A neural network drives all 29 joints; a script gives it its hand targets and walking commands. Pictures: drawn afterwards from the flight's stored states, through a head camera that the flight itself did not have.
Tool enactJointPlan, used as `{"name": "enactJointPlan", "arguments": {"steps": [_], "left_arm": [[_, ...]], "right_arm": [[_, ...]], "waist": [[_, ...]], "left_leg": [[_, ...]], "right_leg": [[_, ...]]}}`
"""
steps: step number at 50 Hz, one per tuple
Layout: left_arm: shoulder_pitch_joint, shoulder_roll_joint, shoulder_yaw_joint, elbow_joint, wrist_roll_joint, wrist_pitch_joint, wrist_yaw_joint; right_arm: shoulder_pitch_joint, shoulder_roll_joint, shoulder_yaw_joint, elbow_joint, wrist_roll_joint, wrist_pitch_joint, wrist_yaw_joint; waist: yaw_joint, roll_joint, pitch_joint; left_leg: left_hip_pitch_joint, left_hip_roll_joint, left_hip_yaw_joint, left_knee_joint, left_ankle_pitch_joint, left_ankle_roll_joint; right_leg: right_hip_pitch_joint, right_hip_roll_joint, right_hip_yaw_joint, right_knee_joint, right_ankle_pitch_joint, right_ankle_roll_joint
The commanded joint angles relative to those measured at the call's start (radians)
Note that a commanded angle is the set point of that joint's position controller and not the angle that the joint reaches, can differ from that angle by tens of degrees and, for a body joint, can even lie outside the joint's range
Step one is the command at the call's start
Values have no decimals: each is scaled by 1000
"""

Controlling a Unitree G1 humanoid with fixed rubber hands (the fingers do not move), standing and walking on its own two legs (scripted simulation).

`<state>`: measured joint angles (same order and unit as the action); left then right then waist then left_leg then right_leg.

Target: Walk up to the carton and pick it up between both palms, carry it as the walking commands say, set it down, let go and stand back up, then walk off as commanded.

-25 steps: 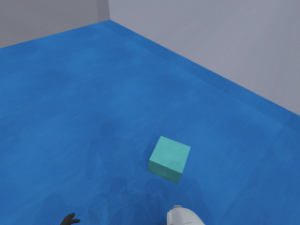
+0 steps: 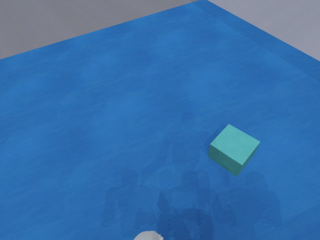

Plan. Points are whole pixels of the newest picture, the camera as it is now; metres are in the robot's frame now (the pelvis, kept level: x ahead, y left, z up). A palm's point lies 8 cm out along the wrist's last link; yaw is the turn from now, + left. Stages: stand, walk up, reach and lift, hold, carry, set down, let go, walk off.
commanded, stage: walk off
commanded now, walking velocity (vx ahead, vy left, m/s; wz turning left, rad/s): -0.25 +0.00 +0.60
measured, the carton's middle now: (232, 149) +0.74 -0.39 -0.69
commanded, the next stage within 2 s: none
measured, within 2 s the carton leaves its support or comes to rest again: neither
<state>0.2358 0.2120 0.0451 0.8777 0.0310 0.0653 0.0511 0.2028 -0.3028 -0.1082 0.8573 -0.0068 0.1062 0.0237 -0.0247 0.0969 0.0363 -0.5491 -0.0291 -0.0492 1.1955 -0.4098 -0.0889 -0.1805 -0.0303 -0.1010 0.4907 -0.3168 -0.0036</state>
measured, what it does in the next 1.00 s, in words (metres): walks backwards, turning left: left foot, then right foot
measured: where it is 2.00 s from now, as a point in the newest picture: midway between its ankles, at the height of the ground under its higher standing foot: outside the picture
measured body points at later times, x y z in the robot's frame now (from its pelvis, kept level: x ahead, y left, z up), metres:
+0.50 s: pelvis -0.12 -0.01 -0.01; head -0.04 +0.02 +0.43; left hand -0.08 +0.28 -0.15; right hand +0.06 -0.25 -0.14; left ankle -0.10 +0.14 -0.74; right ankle -0.12 -0.15 -0.71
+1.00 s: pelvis -0.21 -0.07 -0.02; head -0.19 -0.02 +0.43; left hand -0.25 +0.23 -0.15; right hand +0.03 -0.24 -0.13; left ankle -0.29 +0.03 -0.74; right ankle -0.14 -0.15 -0.72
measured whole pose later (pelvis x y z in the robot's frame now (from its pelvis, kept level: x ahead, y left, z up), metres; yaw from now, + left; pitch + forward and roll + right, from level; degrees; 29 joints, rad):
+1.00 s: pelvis -0.21 -0.07 -0.02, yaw +34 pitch -1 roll +1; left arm 0.11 0.27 0.08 0.78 0.01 0.06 0.03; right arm 0.16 -0.25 -0.07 0.85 -0.01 0.07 0.03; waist 0.00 -0.07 0.12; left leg -0.26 0.01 0.02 0.66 -0.37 -0.01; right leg -0.37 -0.11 -0.17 0.83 -0.50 0.01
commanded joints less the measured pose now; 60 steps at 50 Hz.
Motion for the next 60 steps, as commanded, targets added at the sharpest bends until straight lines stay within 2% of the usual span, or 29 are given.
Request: {"name": "enactJointPlan", "arguments": {"steps": [1,4,5,6,7,8,9,10,13,14,20,24,25,26,27,28,32,35,36,37,41,44,45,46,47,48,51,56,60], "left_arm": [[-55,225,59,-75,-16,-23,9],[-10,205,67,-59,-29,-5,-6],[41,191,64,-62,-32,-6,-11],[77,156,59,-56,-31,-9,-29],[40,119,54,-119,-24,-1,-34],[-96,113,49,-142,-20,9,-28],[-88,142,49,-124,-5,13,-18],[-169,164,42,-165,-18,-4,-26],[-157,126,48,-137,-32,5,-34],[-137,135,51,-125,-18,14,-28],[-120,79,10,-130,-38,9,-27],[82,131,27,-56,-55,-4,-7],[94,167,41,-66,-48,-13,-7],[59,274,59,-89,-26,-5,-12],[-20,261,53,-105,-18,-3,-16],[-111,214,27,-136,-7,-2,-5],[-175,162,32,-189,-7,-11,-11],[-133,177,46,-166,-13,-24,-8],[-37,161,40,-134,-15,-26,1],[-36,178,48,-114,-21,-19,9],[-35,201,79,-130,-13,-27,-2],[-38,195,63,-124,-22,-22,-16],[-16,174,70,-135,-27,-14,-23],[-32,117,59,-180,-27,-8,-29],[-149,134,56,-187,-8,11,-15],[-154,161,49,-187,-14,8,-22],[-143,142,46,-157,-22,11,-45],[-123,128,31,-169,-32,-12,-31],[-19,117,18,-100,-60,-12,-23]], "right_arm": [[-73,-66,-5,-118,-19,-5,17],[-11,-39,10,-82,-12,-24,-2],[51,-66,1,-56,-15,-26,-7],[72,-121,-4,-54,-16,-56,-13],[53,-247,-29,-67,-31,-56,-10],[94,-229,-29,-40,-23,-59,-10],[95,-189,-23,-45,-25,-65,-26],[48,-176,-28,-61,-20,-66,-30],[-76,-163,-7,-109,-11,-65,-40],[-104,-138,-2,-102,-11,-62,-43],[-1,-111,-5,-99,-15,-48,-36],[-55,-186,-21,-104,-3,-30,-16],[-17,-125,-7,-90,3,-33,-24],[-10,-76,-1,-124,24,-26,-17],[-75,-108,-21,-121,1,-22,-29],[-56,-110,-27,-107,-12,-12,-15],[28,-110,-18,-19,-4,-14,2],[-25,-76,-13,-59,11,-19,14],[-65,-90,-12,-65,-7,-23,21],[-35,-101,-15,-69,2,-29,24],[-27,-47,21,-68,9,-29,25],[56,-75,4,-29,-9,-54,7],[40,-151,-7,-31,-9,-49,1],[39,-215,-11,-43,-11,-49,-10],[90,-267,-31,-42,-14,-55,-4],[-3,-237,-35,-51,-25,-59,-16],[-112,-149,-2,-80,-27,-56,-37],[-25,-132,-7,-71,-6,-40,-31],[-43,-169,-23,-65,-14,-28,-38]], "waist": [[28,-449,-54],[55,-400,-68],[39,-255,-108],[23,9,-52],[41,268,-36],[-9,243,-29],[-6,82,-27],[-29,198,39],[7,216,-47],[36,106,-59],[-40,188,-172],[40,115,-197],[52,-42,-196],[55,-453,-148],[39,-372,-112],[-22,-237,-74],[-27,-246,-82],[-9,-312,-104],[47,-327,-92],[23,-421,-108],[58,-454,-107],[10,-189,-134],[13,10,-61],[13,309,-42],[-58,203,-34],[-5,170,27],[14,147,1],[-37,191,-117],[-31,183,-189]], "left_leg": [[65,123,-12,-385,-23,23],[129,61,116,-642,-37,34],[300,112,62,-841,110,28],[318,221,-132,-881,544,34],[400,442,-448,-784,1210,182],[360,428,-385,-782,1172,257],[294,396,-306,-817,920,257],[267,359,-320,-824,877,272],[227,261,-201,-794,776,221],[268,236,-191,-780,779,203],[427,247,-381,-762,700,232],[298,184,-353,-740,418,122],[157,102,-326,-688,226,77],[-30,-94,-123,-411,-91,27],[-11,-56,-64,-118,-209,15],[31,-55,-101,37,-173,22],[-58,-8,-33,107,-70,-10],[-23,11,24,-25,-36,-34],[-70,21,38,-83,-38,-35],[-41,22,14,-125,-44,-36],[151,68,67,-517,-75,7],[359,81,106,-741,224,37],[384,205,-75,-827,540,70],[402,445,-438,-849,925,182],[295,462,-423,-872,874,272],[175,417,-335,-877,793,284],[279,243,-199,-832,549,213],[429,250,-278,-754,825,217],[414,248,-371,-768,698,183]], "right_leg": [[136,-309,165,-44,515,-145],[173,-312,91,48,570,-118],[102,-298,79,195,546,-95],[-75,-186,-1,390,177,-16],[-357,-7,-13,563,-356,70],[-383,4,86,673,-367,63],[-337,-31,118,694,-287,59],[-390,-50,103,668,-236,62],[-296,-31,109,723,-154,59],[-312,-39,109,664,-123,56],[-219,50,127,337,-160,66],[32,31,87,-100,30,51],[146,-93,202,-173,14,18],[134,-384,444,-233,161,-89],[-41,-480,455,-195,466,-190],[-139,-427,380,-209,442,-194],[72,-229,137,-63,763,-87],[144,-224,97,-62,704,-120],[242,-247,114,-36,798,-129],[258,-263,97,-24,879,-152],[215,-321,114,30,773,-135],[82,-301,19,164,586,-108],[-115,-221,-33,281,267,-27],[-351,-29,-40,475,-337,45],[-326,-23,83,631,-377,57],[-257,-46,133,684,-293,41],[-312,-41,111,656,-169,59],[-272,3,109,358,-216,70],[-76,49,79,98,-155,66]]}}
